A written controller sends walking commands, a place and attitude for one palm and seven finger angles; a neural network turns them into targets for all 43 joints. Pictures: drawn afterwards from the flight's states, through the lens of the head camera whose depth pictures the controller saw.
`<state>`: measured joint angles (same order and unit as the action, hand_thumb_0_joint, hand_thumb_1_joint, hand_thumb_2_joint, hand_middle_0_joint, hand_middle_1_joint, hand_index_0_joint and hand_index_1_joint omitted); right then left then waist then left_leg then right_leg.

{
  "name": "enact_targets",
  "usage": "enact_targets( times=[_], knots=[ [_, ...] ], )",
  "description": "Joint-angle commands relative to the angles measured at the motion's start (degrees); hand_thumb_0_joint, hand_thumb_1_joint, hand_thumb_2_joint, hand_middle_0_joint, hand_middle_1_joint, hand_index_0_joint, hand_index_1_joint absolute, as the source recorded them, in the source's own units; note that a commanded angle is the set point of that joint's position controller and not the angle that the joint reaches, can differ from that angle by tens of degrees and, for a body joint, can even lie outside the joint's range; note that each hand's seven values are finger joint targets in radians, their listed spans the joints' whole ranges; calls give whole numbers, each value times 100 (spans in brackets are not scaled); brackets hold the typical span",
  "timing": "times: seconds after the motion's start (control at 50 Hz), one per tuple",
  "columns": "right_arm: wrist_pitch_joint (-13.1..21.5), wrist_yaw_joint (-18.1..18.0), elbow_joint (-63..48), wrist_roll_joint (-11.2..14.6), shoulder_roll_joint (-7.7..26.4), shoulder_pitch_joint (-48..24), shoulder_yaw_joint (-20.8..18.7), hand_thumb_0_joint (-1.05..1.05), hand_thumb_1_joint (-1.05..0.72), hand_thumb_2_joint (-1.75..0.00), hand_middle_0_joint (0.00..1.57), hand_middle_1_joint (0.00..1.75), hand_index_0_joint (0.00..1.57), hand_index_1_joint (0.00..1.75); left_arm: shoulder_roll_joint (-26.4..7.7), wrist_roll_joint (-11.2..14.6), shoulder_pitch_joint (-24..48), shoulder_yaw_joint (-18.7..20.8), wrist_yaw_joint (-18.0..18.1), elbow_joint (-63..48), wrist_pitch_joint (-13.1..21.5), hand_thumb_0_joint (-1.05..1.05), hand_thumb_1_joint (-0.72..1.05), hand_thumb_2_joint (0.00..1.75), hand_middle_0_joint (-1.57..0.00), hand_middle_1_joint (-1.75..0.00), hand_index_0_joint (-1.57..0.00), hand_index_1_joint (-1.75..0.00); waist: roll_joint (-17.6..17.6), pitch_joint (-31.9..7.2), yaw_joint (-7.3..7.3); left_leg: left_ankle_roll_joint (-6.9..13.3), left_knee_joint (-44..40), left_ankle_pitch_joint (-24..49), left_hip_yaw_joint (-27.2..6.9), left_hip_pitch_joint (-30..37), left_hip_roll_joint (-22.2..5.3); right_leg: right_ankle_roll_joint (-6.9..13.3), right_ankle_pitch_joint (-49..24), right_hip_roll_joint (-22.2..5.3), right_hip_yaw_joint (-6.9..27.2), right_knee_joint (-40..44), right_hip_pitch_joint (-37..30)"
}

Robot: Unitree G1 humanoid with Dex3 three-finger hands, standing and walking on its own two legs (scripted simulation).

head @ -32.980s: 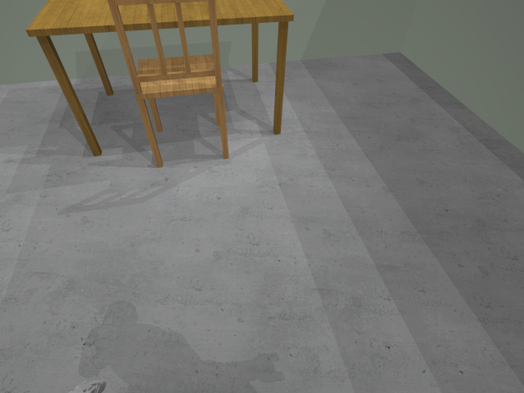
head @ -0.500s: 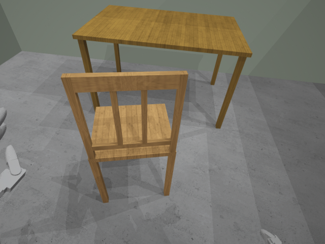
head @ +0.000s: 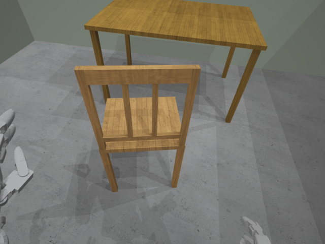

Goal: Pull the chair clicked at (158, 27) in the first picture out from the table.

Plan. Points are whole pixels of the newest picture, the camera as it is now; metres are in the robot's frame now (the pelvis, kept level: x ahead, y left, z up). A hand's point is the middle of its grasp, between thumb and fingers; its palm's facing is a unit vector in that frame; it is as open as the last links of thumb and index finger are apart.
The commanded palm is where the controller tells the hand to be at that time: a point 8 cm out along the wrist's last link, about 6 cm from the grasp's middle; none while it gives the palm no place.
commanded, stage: let the arm hang, fingers relaxed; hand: left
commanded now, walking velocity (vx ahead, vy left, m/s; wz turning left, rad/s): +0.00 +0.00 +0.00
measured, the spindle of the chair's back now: (127, 112) +0.60 +0.18 -0.08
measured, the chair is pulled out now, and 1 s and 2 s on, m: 0.57 0.57 0.57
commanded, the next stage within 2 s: look to check the result in 1.12 s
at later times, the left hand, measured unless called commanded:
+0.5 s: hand out of the picture +0.02 +0.16 -0.17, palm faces +0.05 -0.98 -0.21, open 7.0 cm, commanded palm none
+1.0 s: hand out of the picture -0.06 +0.12 -0.17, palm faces +0.06 -0.99 -0.14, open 7.4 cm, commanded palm none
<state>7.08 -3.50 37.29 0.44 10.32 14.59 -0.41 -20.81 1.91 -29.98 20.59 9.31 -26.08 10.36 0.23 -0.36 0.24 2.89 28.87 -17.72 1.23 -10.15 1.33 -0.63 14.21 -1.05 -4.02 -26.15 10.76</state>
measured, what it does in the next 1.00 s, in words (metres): stands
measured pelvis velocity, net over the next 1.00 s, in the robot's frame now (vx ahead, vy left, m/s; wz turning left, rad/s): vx -0.03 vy -0.03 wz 0.02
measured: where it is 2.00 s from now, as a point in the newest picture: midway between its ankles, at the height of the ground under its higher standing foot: outside the picture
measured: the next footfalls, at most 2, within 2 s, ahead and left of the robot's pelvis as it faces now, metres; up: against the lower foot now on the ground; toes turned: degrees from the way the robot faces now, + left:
none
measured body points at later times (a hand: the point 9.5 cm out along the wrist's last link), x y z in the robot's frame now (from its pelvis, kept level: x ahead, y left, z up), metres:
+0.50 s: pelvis -0.02 -0.02 +0.00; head +0.00 -0.02 +0.45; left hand +0.02 +0.21 -0.15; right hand -0.01 -0.26 -0.15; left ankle -0.02 +0.08 -0.74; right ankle +0.00 -0.13 -0.74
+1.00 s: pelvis -0.03 -0.03 +0.00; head -0.02 -0.03 +0.45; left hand -0.06 +0.17 -0.16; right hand -0.07 -0.23 -0.16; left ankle -0.02 +0.08 -0.74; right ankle +0.00 -0.13 -0.74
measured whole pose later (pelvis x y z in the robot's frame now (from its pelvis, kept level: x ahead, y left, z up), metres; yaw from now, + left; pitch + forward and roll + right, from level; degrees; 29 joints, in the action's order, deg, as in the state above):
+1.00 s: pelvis -0.03 -0.03 +0.00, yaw +1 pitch -2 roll +0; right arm -0.1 -1.7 61.9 -1.0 6.3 22.6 0.1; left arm -5.8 -0.1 -19.3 -1.5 2.0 62.0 -1.0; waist -0.8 2.3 0.0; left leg 0.8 27.5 -13.8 -0.5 -12.2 0.4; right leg 1.7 11.4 0.2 -4.2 -25.7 12.8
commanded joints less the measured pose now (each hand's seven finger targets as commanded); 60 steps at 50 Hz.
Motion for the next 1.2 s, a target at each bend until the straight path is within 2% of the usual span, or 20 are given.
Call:
enact_targets(
  times=[0.0,0.02,0.04,0.08,0.1,0.14,0.16,0.18,0.2,0.22,0.24,0.3,0.34,0.36,0.38,0.44,0.52,0.6,0.78,1.18],
  knots=[
    [609,460,289,161,1056,-486,-522,0,-90,-90,20,30,20,30,206,-395,203,-1666,-587,3123,-218,0,90,90,-20,-30,-20,-30,15,123,-451,-129,209,3157,-548,-2,-604,290,-2230,-509,145,-602,479],
    [21,447,479,-27,835,192,-468,0,-90,-90,20,30,20,30,619,-439,223,-1361,-742,3387,-821,0,90,90,-20,-30,-20,-30,22,-459,-223,-155,184,4403,-557,90,-617,329,-2407,-509,306,-655,398],
    [-180,404,291,5,854,149,-424,0,-90,-90,20,30,20,30,601,-403,191,-1421,-768,3238,-998,0,90,90,-20,-30,-20,-30,-171,-536,-186,-151,210,4693,-583,258,-668,344,-1945,-408,163,-743,496],
    [-309,373,252,-95,837,-60,-357,0,-90,-90,20,30,20,30,618,-383,704,-1539,-774,3632,-1027,0,90,90,-20,-30,-20,-30,-349,-483,-140,158,-114,4711,-1088,156,-1071,204,-283,-211,106,-1215,840],
    [-346,364,268,-149,805,-61,-318,0,-90,-90,20,30,20,30,601,-380,917,-1605,-775,3868,-1023,0,90,90,-20,-30,-20,-30,-37,-464,-112,294,-151,5004,-1211,287,-1156,167,215,-145,182,-1222,863],
    [-428,319,311,-193,914,-201,-280,0,-90,-90,20,30,20,30,485,-394,1088,-1646,-766,4499,-1035,0,90,90,-20,-30,-20,-30,365,-389,3,322,-63,4845,-1339,115,-1128,164,-116,-193,323,-828,462],
    [-453,298,376,-177,926,-309,-261,0,-90,-90,20,30,20,30,423,-392,976,-1642,-756,4897,-1037,0,90,90,-20,-30,-20,-30,477,-442,109,222,35,4242,-1209,-138,-937,191,-988,-290,447,-440,-16],
    [-482,290,434,-147,855,-317,-239,0,-90,-90,20,30,20,30,288,-386,935,-1656,-740,5267,-1020,0,90,90,-20,-30,-20,-30,734,-538,102,61,176,3398,-959,-258,-618,321,-2034,-538,748,-220,-354],
    [-536,293,485,-111,813,-204,-238,0,-90,-90,20,30,20,30,126,-370,1112,-1705,-741,5548,-1024,0,90,90,-20,-30,-20,-30,917,-508,-3,-59,192,2445,-718,-293,-373,496,-2530,-810,915,-141,-426],
    [-572,287,624,-101,803,-114,-231,0,-90,-90,20,30,20,30,83,-341,1290,-1743,-754,5817,-1025,0,90,90,-20,-30,-20,-30,879,-559,-82,-109,136,1857,-592,-193,-281,585,-2520,-940,958,-75,-396],
    [-592,283,797,-104,772,-100,-203,0,-90,-90,20,30,20,30,104,-305,1413,-1801,-761,6065,-1023,0,90,90,-20,-30,-20,-30,629,-475,-109,-117,36,1670,-609,-32,-292,609,-2217,-910,966,9,-225],
    [-583,247,1183,-118,661,-31,-104,0,-90,-90,20,30,20,30,224,-244,1290,-1930,-742,6782,-1010,0,90,90,-20,-30,-20,-30,-781,-142,-42,-68,-330,2162,-734,78,-527,427,-1565,-595,769,172,-147],
    [-581,199,1354,-145,479,198,-135,0,-90,-90,20,30,20,30,507,-262,1050,-1838,-702,7052,-1000,0,90,90,-20,-30,-20,-30,-1006,-340,-24,-57,-292,2262,-740,153,-565,443,-1544,-584,687,258,-366],
    [-593,189,1439,-129,467,310,-127,0,-90,-90,20,30,20,30,474,-247,1077,-1866,-695,7167,-1006,0,90,90,-20,-30,-20,-30,-1083,-374,-43,-60,-318,2226,-720,142,-579,450,-1510,-571,634,263,-457],
    [-609,187,1523,-113,455,374,-110,0,-90,-90,20,30,20,30,463,-228,1121,-1912,-699,7312,-1015,0,90,90,-20,-30,-20,-30,-1044,-296,-37,-46,-390,2079,-739,60,-592,440,-1370,-555,594,297,-482],
    [-659,183,1698,-98,449,561,-115,0,-90,-90,20,30,20,30,525,-228,1223,-1963,-724,7603,-1047,0,90,90,-20,-30,-20,-30,-306,99,-43,-1,-588,1369,-813,-216,-648,403,-864,-507,537,490,-359],
    [-707,197,1876,-106,459,731,-98,0,-90,-90,20,30,20,30,509,-218,1136,-2001,-728,7941,-1078,0,90,90,-20,-30,-20,-30,-39,610,-13,26,-815,414,-796,-580,-608,416,21,-483,648,716,-76],
    [-728,207,2060,-119,371,949,-80,0,-90,-90,20,30,20,30,498,-228,1101,-2023,-732,8186,-1072,0,90,90,-20,-30,-20,-30,386,733,-49,37,-793,57,-713,-510,-530,453,624,-512,775,939,223],
    [-702,181,2297,-128,181,1219,-36,0,-90,-90,20,30,20,30,662,-227,790,-2038,-704,8493,-1062,0,90,90,-20,-30,-20,-30,-68,780,-40,50,-806,-168,-697,-662,-537,469,777,-486,859,875,421],
    [-615,89,2413,-92,-105,1357,-14,0,-90,-90,20,30,20,30,1058,-227,628,-2057,-676,8741,-1011,0,90,90,-20,-30,-20,-30,-166,650,-32,69,-790,492,-772,-602,-619,460,-150,-459,683,603,191]
  ],
)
